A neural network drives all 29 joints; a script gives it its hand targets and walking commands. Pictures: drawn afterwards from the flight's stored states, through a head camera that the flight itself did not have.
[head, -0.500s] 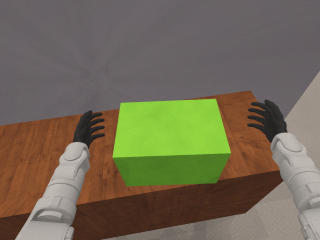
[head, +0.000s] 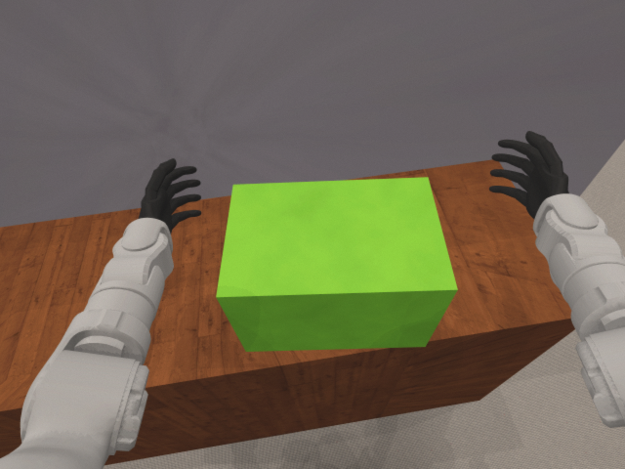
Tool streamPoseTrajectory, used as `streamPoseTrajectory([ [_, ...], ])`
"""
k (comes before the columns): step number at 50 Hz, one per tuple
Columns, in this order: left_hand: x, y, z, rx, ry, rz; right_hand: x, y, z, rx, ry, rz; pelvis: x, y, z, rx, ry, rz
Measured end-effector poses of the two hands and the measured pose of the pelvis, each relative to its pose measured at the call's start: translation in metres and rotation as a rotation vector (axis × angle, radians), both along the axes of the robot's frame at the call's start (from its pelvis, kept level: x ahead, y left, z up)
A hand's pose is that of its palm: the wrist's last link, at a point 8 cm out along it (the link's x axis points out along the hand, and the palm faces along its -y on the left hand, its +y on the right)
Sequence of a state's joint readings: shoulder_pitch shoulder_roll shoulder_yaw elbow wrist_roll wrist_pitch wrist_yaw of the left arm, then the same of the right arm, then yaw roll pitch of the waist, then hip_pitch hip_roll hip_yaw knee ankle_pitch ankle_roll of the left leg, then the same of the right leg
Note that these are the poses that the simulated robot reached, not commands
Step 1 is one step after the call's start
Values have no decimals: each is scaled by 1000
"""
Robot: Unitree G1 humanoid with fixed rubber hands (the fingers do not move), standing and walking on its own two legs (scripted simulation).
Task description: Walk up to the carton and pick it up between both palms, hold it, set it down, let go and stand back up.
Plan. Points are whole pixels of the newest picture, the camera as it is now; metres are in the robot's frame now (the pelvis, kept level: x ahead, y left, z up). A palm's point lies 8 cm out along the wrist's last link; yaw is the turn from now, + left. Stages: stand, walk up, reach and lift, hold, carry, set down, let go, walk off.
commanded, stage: reach and lift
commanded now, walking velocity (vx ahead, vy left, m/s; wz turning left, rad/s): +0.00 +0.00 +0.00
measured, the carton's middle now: (332, 268) +0.43 +0.01 -0.05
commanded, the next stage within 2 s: none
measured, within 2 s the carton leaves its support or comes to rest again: neither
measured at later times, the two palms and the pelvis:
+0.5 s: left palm (182, 274) +0.41 +0.23 -0.03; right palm (497, 256) +0.43 -0.24 -0.02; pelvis -0.02 +0.00 -0.04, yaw +0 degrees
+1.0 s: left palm (196, 265) +0.42 +0.21 -0.02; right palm (490, 244) +0.44 -0.22 -0.01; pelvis -0.02 +0.01 -0.04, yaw -1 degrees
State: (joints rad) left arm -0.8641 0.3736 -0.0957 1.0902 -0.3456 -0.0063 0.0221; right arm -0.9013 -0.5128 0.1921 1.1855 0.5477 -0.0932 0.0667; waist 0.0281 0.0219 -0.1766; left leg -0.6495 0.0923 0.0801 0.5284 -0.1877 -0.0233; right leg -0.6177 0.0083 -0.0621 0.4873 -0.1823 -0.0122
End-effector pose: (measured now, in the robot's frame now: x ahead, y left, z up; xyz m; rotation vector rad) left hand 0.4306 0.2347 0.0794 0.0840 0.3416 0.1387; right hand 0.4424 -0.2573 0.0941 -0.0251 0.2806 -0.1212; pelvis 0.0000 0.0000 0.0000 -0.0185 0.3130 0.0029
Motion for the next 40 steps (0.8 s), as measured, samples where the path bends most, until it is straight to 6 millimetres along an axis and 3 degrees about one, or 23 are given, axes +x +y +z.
streamPoseTrajectory([
  [7,-5,2,-22,8,13,9,-3,2,-21,-17,29,-5,-2,-1,-4,-1,37,3],
  [18,-22,5,-83,17,44,41,-14,13,-86,-22,74,5,-8,0,-22,-1,156,1],
  [25,-20,0,-109,19,27,33,-14,21,-117,-14,55,19,-15,2,-37,-1,231,-6],
  [32,-15,-9,-115,7,8,17,-12,24,-127,-4,28,26,-19,5,-44,1,260,-18],
  [40,-11,-15,-106,-6,-5,14,-8,21,-115,-8,9,25,-18,7,-45,6,248,-25],
])
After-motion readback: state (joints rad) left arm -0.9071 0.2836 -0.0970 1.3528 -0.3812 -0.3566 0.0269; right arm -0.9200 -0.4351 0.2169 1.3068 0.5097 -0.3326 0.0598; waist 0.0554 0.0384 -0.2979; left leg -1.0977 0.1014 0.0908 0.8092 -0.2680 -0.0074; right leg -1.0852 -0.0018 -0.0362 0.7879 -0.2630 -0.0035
